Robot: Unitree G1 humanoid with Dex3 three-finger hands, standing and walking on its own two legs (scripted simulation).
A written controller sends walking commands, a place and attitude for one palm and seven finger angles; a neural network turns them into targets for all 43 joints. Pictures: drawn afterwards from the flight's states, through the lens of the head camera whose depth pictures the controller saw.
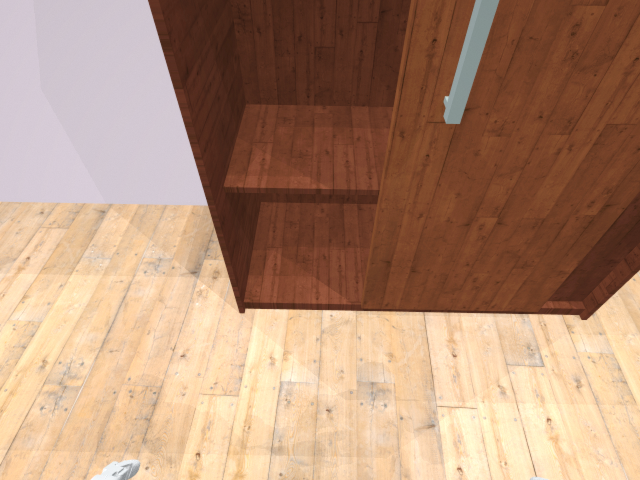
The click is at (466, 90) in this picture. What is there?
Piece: wardrobe's sliding door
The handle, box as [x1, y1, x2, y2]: [443, 0, 498, 123]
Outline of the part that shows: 498,0 475,1 449,95 445,96 444,98 444,104 446,108 443,116 446,123 459,123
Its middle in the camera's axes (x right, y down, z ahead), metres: +0.25 -0.34 +0.63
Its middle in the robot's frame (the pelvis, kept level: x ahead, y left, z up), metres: +0.75 -0.20 +0.23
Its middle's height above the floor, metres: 1.00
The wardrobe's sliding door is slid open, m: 0.42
